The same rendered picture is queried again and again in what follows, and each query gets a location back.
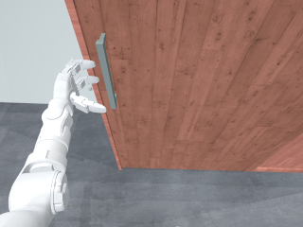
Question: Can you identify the wardrobe door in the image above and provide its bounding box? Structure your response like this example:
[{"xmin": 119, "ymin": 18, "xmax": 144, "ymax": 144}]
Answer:
[
  {"xmin": 258, "ymin": 133, "xmax": 303, "ymax": 168},
  {"xmin": 74, "ymin": 0, "xmax": 303, "ymax": 171}
]

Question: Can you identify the left robot forearm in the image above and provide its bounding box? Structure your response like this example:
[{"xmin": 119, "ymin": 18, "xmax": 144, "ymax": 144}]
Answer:
[{"xmin": 9, "ymin": 98, "xmax": 74, "ymax": 211}]

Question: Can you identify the robot left hand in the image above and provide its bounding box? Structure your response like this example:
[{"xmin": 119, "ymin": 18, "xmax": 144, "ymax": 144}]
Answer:
[{"xmin": 53, "ymin": 58, "xmax": 107, "ymax": 114}]

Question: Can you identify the handle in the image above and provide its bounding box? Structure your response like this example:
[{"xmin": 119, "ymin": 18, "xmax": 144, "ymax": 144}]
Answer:
[{"xmin": 95, "ymin": 33, "xmax": 117, "ymax": 109}]

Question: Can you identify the left robot upper arm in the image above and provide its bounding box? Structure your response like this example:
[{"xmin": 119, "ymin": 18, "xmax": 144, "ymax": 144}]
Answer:
[{"xmin": 0, "ymin": 170, "xmax": 69, "ymax": 227}]

